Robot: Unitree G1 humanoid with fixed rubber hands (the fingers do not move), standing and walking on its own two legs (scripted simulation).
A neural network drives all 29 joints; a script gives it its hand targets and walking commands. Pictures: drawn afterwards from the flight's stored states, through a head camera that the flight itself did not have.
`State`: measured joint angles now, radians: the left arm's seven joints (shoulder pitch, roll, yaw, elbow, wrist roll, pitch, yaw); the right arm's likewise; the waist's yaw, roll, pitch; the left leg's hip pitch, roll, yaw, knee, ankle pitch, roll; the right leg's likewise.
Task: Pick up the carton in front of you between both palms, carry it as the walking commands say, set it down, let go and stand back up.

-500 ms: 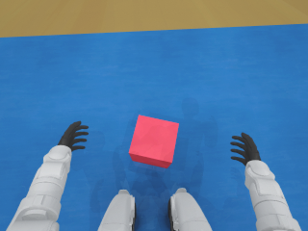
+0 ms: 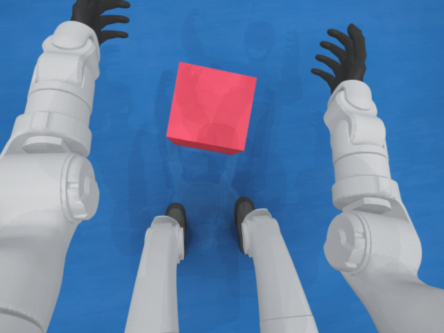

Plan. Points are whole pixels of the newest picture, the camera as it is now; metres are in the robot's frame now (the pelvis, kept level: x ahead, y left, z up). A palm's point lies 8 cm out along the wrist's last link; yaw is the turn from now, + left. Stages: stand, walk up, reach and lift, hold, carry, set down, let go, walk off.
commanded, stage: reach and lift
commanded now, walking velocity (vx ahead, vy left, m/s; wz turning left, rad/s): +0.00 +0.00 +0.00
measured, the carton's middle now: (210, 115) +0.51 -0.03 -0.52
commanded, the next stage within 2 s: none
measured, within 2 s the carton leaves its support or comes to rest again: leaves its support in 1.68 s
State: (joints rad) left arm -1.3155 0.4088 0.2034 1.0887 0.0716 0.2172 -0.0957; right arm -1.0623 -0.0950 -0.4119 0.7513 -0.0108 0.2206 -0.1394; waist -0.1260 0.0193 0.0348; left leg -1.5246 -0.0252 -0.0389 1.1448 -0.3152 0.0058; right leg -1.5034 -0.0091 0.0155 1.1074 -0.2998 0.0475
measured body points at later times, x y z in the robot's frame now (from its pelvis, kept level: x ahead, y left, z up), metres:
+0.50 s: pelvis +0.00 -0.01 -0.15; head +0.36 +0.01 +0.13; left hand +0.56 +0.16 -0.32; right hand +0.48 -0.23 -0.31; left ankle +0.09 +0.11 -0.61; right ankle +0.09 -0.14 -0.61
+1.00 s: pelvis -0.03 +0.00 -0.27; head +0.36 +0.00 -0.04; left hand +0.56 +0.14 -0.47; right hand +0.49 -0.22 -0.46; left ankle +0.09 +0.11 -0.61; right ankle +0.09 -0.14 -0.61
